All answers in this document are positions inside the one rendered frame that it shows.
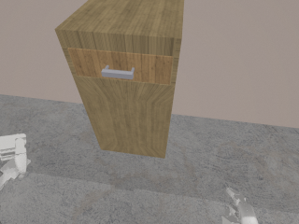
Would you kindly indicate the robot left hand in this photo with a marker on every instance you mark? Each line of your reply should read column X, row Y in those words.
column 14, row 153

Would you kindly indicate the drawer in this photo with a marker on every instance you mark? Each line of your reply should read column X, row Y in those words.
column 149, row 68

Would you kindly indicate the robot right hand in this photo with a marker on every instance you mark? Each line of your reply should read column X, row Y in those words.
column 242, row 214

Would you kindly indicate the handle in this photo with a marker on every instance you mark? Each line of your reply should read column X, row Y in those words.
column 117, row 73

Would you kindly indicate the cabinet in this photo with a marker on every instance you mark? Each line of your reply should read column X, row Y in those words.
column 127, row 116

